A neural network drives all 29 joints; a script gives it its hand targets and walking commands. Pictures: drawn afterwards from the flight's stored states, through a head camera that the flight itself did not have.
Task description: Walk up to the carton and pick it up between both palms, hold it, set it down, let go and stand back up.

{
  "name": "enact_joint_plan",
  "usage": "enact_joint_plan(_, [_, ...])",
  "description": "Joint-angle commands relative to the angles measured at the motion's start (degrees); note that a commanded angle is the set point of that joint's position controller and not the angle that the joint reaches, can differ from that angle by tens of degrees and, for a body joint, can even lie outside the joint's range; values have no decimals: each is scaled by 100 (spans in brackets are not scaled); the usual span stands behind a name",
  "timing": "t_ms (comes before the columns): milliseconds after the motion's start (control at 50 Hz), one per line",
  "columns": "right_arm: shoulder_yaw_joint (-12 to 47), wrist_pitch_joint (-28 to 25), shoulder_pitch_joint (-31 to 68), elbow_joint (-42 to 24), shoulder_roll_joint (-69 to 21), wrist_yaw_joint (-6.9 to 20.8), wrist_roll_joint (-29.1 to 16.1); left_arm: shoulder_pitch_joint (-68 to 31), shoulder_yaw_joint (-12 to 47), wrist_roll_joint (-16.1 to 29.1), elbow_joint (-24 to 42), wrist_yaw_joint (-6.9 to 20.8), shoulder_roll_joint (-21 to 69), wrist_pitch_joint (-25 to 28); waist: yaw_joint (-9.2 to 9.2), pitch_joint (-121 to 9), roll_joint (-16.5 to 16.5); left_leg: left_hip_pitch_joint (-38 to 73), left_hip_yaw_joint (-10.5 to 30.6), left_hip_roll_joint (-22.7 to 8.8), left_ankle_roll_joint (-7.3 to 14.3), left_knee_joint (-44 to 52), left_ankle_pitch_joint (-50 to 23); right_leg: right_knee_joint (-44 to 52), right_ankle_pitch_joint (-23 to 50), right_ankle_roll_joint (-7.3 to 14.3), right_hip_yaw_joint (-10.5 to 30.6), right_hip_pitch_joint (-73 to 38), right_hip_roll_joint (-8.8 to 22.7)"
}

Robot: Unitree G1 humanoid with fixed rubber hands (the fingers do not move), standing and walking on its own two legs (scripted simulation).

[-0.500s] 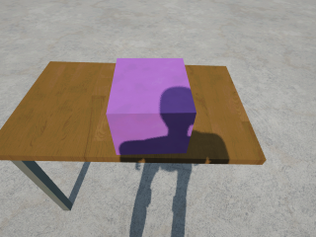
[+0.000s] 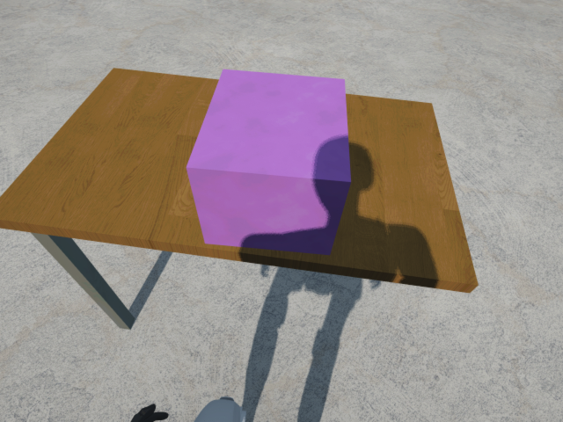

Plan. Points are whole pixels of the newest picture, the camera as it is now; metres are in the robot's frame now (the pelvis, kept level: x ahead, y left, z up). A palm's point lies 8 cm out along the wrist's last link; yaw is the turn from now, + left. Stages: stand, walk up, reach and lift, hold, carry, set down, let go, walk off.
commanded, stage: walk up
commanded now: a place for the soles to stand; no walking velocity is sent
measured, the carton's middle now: (275, 160) +0.57 +0.05 +0.02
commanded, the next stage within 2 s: none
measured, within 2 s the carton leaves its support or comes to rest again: neither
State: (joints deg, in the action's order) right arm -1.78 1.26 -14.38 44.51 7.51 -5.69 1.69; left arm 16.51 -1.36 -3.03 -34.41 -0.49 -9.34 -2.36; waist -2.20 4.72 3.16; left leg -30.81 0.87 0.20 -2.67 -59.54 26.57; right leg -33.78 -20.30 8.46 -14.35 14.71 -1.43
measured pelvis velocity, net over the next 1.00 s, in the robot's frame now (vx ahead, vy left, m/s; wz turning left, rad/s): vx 0.02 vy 0.02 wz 0.04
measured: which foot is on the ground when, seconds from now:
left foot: up 0.00-0.22, down 0.24-0.50, up 0.52-0.84, down 0.86-1.00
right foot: down 0.00-0.26, up 0.28-0.46, down 0.48-0.88, up 0.90-1.00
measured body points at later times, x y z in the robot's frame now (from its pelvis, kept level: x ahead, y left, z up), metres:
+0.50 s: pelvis +0.01 -0.05 -0.01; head +0.02 -0.06 +0.44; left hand +0.06 +0.19 -0.13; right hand +0.13 -0.25 -0.14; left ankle +0.02 +0.10 -0.72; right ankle +0.05 -0.18 -0.73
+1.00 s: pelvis +0.02 +0.02 +0.00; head +0.04 +0.03 +0.45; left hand +0.08 +0.26 -0.13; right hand +0.17 -0.17 -0.11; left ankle +0.04 +0.11 -0.72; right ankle +0.03 -0.14 -0.69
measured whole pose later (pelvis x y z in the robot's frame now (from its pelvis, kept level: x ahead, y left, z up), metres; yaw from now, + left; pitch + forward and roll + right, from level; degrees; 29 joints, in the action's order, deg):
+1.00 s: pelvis +0.02 +0.02 +0.00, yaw +2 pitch +0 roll +0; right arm -0.8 0.5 -12.2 39.2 5.4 0.0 1.5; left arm 19.6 -2.3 -2.4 -40.6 -2.0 -9.5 -1.2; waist -1.5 2.3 0.7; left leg -18.6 -7.5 -1.6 3.0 -36.2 17.4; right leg -50.9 -32.5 -3.4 2.7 22.9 1.9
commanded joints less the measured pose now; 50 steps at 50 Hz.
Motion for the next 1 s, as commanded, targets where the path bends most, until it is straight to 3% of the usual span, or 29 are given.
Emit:
enact_joint_plan(0, [29,-164,223,-662,157,53,117,239,-121,3,532,-141,-458,179,-106,-680,-172,-825,22,-146,-44,126,-299,1310,1991,-140,1808,-1222,1858])
enact_joint_plan(120, [36,-193,347,-832,-12,223,88,562,-179,3,327,-214,-745,218,-20,-530,135,195,-383,-35,396,1393,-56,1221,2357,-548,1520,-821,1944])
enact_joint_plan(160, [17,-267,98,-830,-40,218,44,319,-146,22,318,-174,-817,185,248,-443,161,1061,-321,-106,622,2049,-719,900,2649,-743,1138,-153,1811])
enact_joint_plan(180, [17,-337,-217,-797,47,201,25,82,-108,46,313,-127,-880,166,520,-445,-29,1895,-192,-230,760,2803,-1721,483,2833,-927,799,501,1664])
enact_joint_plan(200, [-79,-402,-885,-657,278,171,80,-47,-57,60,305,-58,-909,191,862,-757,-194,3067,473,-614,1112,3124,-2277,-356,2854,-1250,427,1360,1361])
enact_joint_plan(220, [-236,-450,-1386,-563,619,147,168,228,59,26,303,7,-705,222,959,-1232,-1049,3614,2516,-1990,1949,3283,-2190,-1967,788,-1485,348,2057,829])
enact_joint_plan(240, [-447,-464,-1141,-738,833,52,5,438,-85,36,299,-3,-714,98,802,-932,-1514,2632,4036,-3041,2875,3666,-1849,-3484,-2091,-1456,1297,2241,569])
enact_joint_plan(260, [-445,-448,-628,-838,685,1,-86,170,-110,11,428,-3,-738,9,590,-847,-972,1823,3759,-2831,2658,3997,-682,-3795,-1965,-1306,1904,1980,768])
enact_joint_plan(280, [-352,-435,-369,-987,411,-36,-18,-20,-83,42,497,96,-551,-6,596,-863,-742,1858,2791,-2160,2248,4306,21,-3578,-1872,-1324,1705,2071,480])
enact_joint_plan(320, [-249,-394,307,-1142,450,23,76,328,35,213,228,197,-158,45,245,-531,-1209,1374,1290,-1248,1547,4377,-159,-2667,-1133,-1295,1349,1748,379])
enact_joint_plan(360, [-220,-307,588,-1075,504,212,8,599,77,248,91,232,-30,211,128,-530,-1629,885,376,-597,1314,3948,-625,-1608,-667,-1284,972,917,297])
enact_joint_plan(420, [-188,-108,579,-999,677,482,55,1104,-47,141,-124,98,-116,417,-100,-819,-809,779,-21,-416,1150,2753,-883,122,647,-1214,376,-239,74])
enact_joint_plan(440, [-153,-63,410,-960,643,578,77,1353,-133,69,-121,27,-262,462,-163,-789,-356,423,-99,-322,944,2287,-408,508,851,-1203,626,-637,114])
enact_joint_plan(460, [-47,-51,192,-947,387,657,85,1503,-235,-26,-49,-33,-576,506,-151,-661,494,-295,-247,-75,542,1382,132,964,297,-1038,2030,-868,881])
enact_joint_plan(480, [-8,-44,110,-1071,255,678,130,1173,-351,-20,285,-162,-1028,521,10,-260,897,-750,-351,95,173,769,1108,1835,-188,-505,4315,-243,2422])
enact_joint_plan(500, [-71,28,276,-1089,444,630,170,925,-478,93,252,-233,-1214,482,-17,5,675,-424,45,-194,128,31,1020,2291,-933,163,4912,593,2797])
enact_joint_plan(520, [-83,58,422,-1063,531,647,156,774,-400,117,255,-283,-871,480,3,279,331,-559,129,-268,44,-131,741,2231,-949,116,4345,579,2447])
enact_joint_plan(540, [-32,44,382,-958,379,642,60,698,-337,108,226,-283,-721,495,22,271,424,-616,179,-323,25,37,549,2006,-749,-53,3736,411,2048])
enact_joint_plan(600, [-58,91,135,-775,510,663,220,664,-334,111,179,-283,-523,568,42,-82,747,-420,-83,-354,-99,-177,56,1794,-22,-184,3133,134,1706])
enact_joint_plan(660, [-17,145,445,-872,513,679,179,729,-381,105,146,-317,-473,618,-52,-289,514,-412,-221,-405,-154,77,-48,1637,416,-88,2915,-119,1660])
enact_joint_plan(720, [58,142,657,-979,415,701,130,660,-435,72,158,-302,-642,613,-114,-399,681,-89,-377,-410,-62,879,6,1465,616,-84,2700,-169,1568])
enact_joint_plan(760, [46,115,587,-1011,421,710,111,528,-466,59,201,-263,-773,577,-62,-550,812,382,-475,-340,89,1460,2,1276,876,-152,2649,-63,1559])
enact_joint_plan(780, [18,67,402,-949,387,683,56,278,-437,83,219,-220,-802,534,122,-607,803,983,-520,-280,197,2041,-365,976,1403,-258,2452,254,1413])
enact_joint_plan(820, [-50,-62,-124,-812,535,653,44,268,-300,123,121,-107,-625,458,379,-789,63,2129,-581,-145,287,3412,-1896,219,1660,-547,2126,673,1050])
enact_joint_plan(840, [-139,-125,-437,-755,762,625,102,661,-176,139,45,-46,-295,454,317,-1152,-638,2775,296,-725,357,3613,-1992,-410,811,-799,1878,996,753])
enact_joint_plan(860, [-252,-186,-143,-927,1157,572,75,758,-16,140,138,-17,130,447,118,-989,-1567,2667,1663,-1727,676,4055,-1878,-926,-791,-1100,1427,1575,233])
enact_joint_plan(880, [-328,-176,-89,-902,1187,550,-79,441,-96,101,177,-139,-60,327,331,-930,-1530,1852,1792,-2033,1244,4315,-946,-1640,-1844,-1146,1483,1211,270])
enact_joint_plan(920, [-181,-209,-21,-997,677,509,-80,168,-70,26,98,-173,-133,252,413,-343,-1078,1896,1419,-1772,1304,4329,-898,-2052,-1554,-1195,1793,1735,277])
enact_joint_plan(980, [-180,-263,-49,-1021,631,441,28,384,-69,7,-102,-178,-103,256,273,-663,-1125,2231,1132,-1791,1370,4012,-2374,-2178,-1270,-1163,1745,1625,360])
